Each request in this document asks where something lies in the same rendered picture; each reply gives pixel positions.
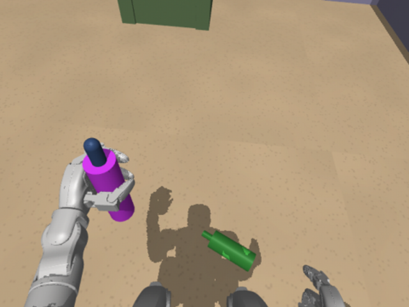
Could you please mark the left robot hand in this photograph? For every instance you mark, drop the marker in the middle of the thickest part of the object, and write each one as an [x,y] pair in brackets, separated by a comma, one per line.
[77,191]

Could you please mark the left robot arm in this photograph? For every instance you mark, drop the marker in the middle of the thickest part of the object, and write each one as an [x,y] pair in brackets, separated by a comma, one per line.
[58,276]

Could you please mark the armchair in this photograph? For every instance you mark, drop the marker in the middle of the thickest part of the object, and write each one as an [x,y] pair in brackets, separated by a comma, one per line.
[179,13]

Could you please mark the right robot hand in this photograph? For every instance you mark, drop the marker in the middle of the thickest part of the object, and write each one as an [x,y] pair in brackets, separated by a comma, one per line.
[328,296]

